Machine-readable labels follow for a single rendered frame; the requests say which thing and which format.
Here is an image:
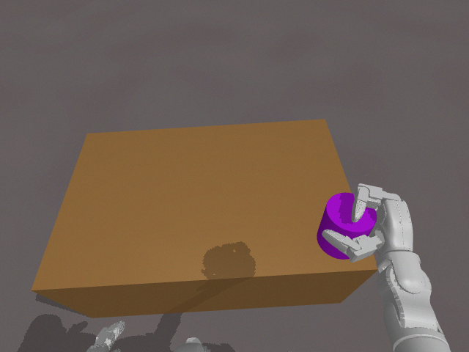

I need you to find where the right robot hand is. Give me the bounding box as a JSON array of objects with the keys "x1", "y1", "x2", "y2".
[{"x1": 322, "y1": 183, "x2": 413, "y2": 263}]

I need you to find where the can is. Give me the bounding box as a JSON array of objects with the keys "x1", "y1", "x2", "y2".
[{"x1": 317, "y1": 193, "x2": 377, "y2": 260}]

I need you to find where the right robot arm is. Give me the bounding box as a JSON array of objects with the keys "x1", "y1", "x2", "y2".
[{"x1": 376, "y1": 250, "x2": 451, "y2": 352}]

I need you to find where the left robot hand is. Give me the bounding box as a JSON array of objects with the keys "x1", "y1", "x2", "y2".
[{"x1": 86, "y1": 320, "x2": 125, "y2": 352}]

